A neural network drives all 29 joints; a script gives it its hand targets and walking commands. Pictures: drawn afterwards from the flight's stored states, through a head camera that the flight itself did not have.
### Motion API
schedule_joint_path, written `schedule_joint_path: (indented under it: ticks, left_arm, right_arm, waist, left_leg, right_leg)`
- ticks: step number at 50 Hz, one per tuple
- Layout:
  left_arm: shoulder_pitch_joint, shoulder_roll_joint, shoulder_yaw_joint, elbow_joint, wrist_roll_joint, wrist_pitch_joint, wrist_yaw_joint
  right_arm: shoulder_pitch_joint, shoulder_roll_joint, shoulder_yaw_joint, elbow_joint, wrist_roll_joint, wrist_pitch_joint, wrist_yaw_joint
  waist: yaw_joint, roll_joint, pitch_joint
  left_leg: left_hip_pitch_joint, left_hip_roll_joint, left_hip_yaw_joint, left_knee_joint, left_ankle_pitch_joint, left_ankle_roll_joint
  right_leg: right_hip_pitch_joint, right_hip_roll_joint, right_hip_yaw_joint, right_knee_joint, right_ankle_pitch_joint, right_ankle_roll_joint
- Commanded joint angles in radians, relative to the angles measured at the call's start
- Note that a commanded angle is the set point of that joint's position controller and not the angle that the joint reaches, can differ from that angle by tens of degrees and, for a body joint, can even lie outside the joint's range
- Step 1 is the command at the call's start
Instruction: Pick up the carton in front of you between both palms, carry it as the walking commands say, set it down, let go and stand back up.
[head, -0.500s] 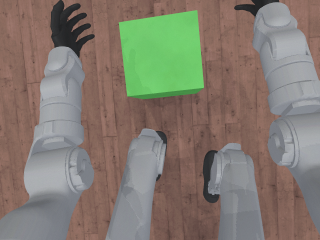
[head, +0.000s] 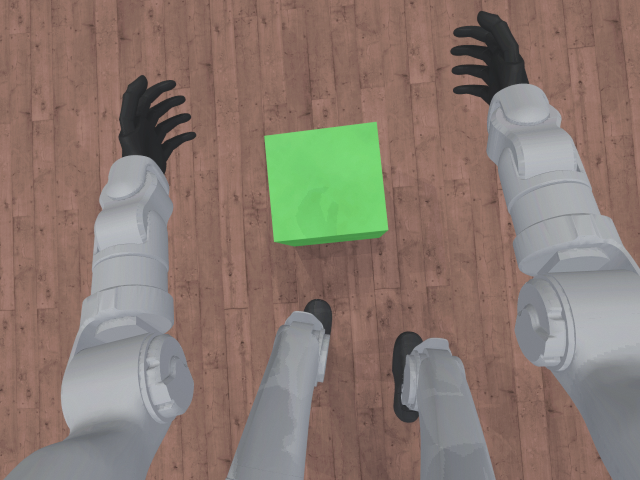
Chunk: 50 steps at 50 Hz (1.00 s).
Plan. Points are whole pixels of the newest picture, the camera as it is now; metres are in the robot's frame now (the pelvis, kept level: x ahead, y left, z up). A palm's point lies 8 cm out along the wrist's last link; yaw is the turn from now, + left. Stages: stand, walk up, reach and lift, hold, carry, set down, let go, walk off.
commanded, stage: let go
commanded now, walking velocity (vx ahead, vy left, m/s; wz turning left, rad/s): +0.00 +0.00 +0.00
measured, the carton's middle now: (329, 193) +0.48 +0.12 -0.50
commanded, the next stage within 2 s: stand in 1.34 s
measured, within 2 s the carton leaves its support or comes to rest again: neither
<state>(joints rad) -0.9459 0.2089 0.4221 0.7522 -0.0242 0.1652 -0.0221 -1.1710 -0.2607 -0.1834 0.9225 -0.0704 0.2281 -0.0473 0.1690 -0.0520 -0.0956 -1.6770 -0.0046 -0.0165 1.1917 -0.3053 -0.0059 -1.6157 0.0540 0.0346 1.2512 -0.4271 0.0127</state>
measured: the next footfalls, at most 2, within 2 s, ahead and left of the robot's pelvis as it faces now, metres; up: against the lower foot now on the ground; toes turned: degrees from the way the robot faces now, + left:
none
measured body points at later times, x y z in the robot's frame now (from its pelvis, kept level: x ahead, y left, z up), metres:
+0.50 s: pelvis +0.06 +0.02 +0.11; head +0.23 +0.03 +0.53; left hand +0.31 +0.28 +0.02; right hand +0.40 -0.14 +0.01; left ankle +0.10 +0.12 -0.59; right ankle +0.05 -0.12 -0.59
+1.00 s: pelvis +0.10 -0.02 +0.15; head +0.12 -0.02 +0.60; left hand +0.26 +0.22 +0.07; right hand +0.28 -0.25 +0.08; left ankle +0.10 +0.12 -0.59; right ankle +0.05 -0.12 -0.59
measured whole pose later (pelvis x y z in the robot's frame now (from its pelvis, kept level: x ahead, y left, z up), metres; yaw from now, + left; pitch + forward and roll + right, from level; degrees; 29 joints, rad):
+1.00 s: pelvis +0.10 -0.02 +0.15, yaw +2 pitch +0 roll +1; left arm 0.22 0.22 0.04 0.43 0.01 0.08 -0.08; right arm 0.23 -0.21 -0.04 0.45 0.01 0.07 0.05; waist 0.00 -0.03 0.05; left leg -0.19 0.00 -0.04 0.41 -0.22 -0.03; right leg -0.12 0.03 0.03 0.44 -0.32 -0.03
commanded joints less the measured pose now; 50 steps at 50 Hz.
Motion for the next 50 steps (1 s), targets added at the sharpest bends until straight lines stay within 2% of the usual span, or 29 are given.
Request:
schedule_joint_path:
  ticks: [1,6,11,14,17,25,30,36,40,43,50]
  left_arm:
    - [-0.061,0.121,0.003,-0.118,0.034,-0.029,-0.028]
    - [0.155,0.138,-0.051,-0.203,0.083,-0.044,-0.08]
    - [0.328,0.147,-0.13,-0.279,0.08,-0.065,-0.113]
    - [0.444,0.132,-0.183,-0.286,0.061,-0.082,-0.124]
    - [0.568,0.114,-0.23,-0.29,0.041,-0.105,-0.122]
    - [0.892,0.076,-0.32,-0.368,0.003,-0.158,-0.079]
    - [1.054,0.071,-0.359,-0.431,-0.009,-0.175,-0.055]
    - [1.126,0.087,-0.375,-0.438,-0.015,-0.173,-0.052]
    - [1.146,0.101,-0.367,-0.422,-0.005,-0.156,-0.053]
    - [1.153,0.11,-0.355,-0.413,0.011,-0.134,-0.054]
    - [1.158,0.122,-0.336,-0.403,0.043,-0.079,-0.052]
  right_arm:
    - [-0.112,-0.018,-0.026,-0.133,-0.04,-0.025,-0.021]
    - [0.147,0.085,-0.044,-0.304,-0.082,-0.04,-0.081]
    - [0.344,0.121,-0.025,-0.463,-0.067,-0.073,-0.11]
    - [0.466,0.121,-0.01,-0.479,-0.053,-0.098,-0.098]
    - [0.601,0.113,0.007,-0.46,-0.036,-0.129,-0.075]
    - [0.926,0.074,0.031,-0.435,-0.017,-0.207,-0.022]
    - [1.079,0.044,0.045,-0.463,-0.005,-0.242,0.004]
    - [1.221,0.027,0.075,-0.496,0.015,-0.246,0.032]
    - [1.302,0.007,0.101,-0.522,0.039,-0.228,0.056]
    - [1.336,-0.003,0.117,-0.54,0.059,-0.206,0.073]
    - [1.352,-0.011,0.14,-0.584,0.083,-0.154,0.102]
  waist:
    - [0.04,-0.063,-0.986]
    - [0.018,-0.036,-0.978]
    - [-0.002,0.018,-0.778]
    - [-0.015,0.045,-0.659]
    - [-0.031,0.07,-0.584]
    - [-0.068,0.121,-0.429]
    - [-0.085,0.107,-0.312]
    - [-0.126,0.014,-0.15]
    - [-0.148,-0.014,-0.063]
    - [-0.155,-0.007,0.0]
    - [-0.147,0.023,0.105]
  left_leg:
    - [0.725,-0.052,0.092,-0.11,0.44,-0.04]
    - [0.929,-0.056,0.065,-0.203,0.493,-0.015]
    - [1.104,-0.042,0.033,-0.313,0.411,0.0]
    - [1.186,-0.026,0.011,-0.373,0.361,-0.002]
    - [1.288,-0.012,-0.014,-0.423,0.369,-0.009]
    - [1.537,0.004,-0.069,-0.529,0.555,-0.033]
    - [1.596,0.0,-0.059,-0.609,0.598,-0.035]
    - [1.576,-0.023,-0.021,-0.699,0.468,-0.024]
    - [1.597,-0.043,-0.008,-0.743,0.414,-0.02]
    - [1.616,-0.055,0.001,-0.763,0.37,-0.017]
    - [1.654,-0.07,0.024,-0.768,0.293,-0.007]
  right_leg:
    - [0.527,0.054,-0.035,-0.181,0.289,0.031]
    - [0.651,0.055,-0.028,-0.299,0.347,0.04]
    - [0.659,0.047,-0.038,-0.426,0.218,0.039]
    - [0.666,0.039,-0.045,-0.48,0.152,0.03]
    - [0.689,0.034,-0.05,-0.521,0.134,0.018]
    - [0.815,0.03,-0.043,-0.635,0.182,-0.008]
    - [1.01,0.02,-0.031,-0.729,0.244,-0.015]
    - [1.269,-0.01,-0.013,-0.816,0.361,0.0]
    - [1.355,-0.031,0.003,-0.86,0.431,0.012]
    - [1.38,-0.045,0.013,-0.888,0.451,0.015]
    - [1.394,-0.062,0.023,-0.92,0.429,0.017]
